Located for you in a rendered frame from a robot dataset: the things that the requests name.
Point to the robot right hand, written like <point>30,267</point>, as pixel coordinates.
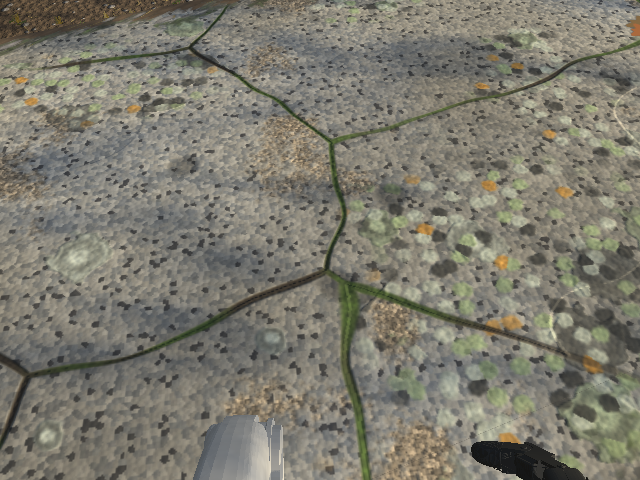
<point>527,461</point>

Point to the left robot thigh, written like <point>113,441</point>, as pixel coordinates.
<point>242,448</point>

